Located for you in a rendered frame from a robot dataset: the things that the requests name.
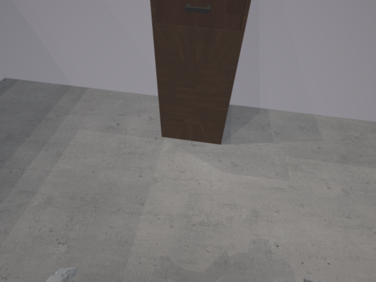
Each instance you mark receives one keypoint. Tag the robot left hand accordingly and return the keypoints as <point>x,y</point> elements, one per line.
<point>63,275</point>

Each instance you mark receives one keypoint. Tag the handle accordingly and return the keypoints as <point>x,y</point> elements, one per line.
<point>189,8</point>

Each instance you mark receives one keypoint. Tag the cabinet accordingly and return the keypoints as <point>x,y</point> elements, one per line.
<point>195,69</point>

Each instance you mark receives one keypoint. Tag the drawer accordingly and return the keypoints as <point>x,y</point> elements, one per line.
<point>224,14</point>

